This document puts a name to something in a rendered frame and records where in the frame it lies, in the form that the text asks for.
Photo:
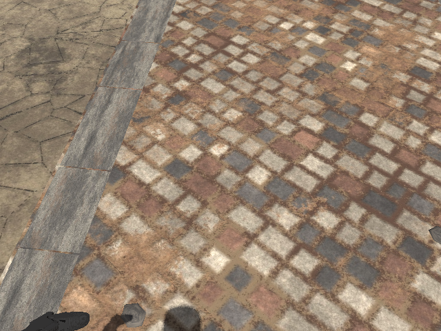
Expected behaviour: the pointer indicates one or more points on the robot left hand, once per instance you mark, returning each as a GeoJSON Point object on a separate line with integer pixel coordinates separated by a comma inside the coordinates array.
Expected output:
{"type": "Point", "coordinates": [65, 321]}

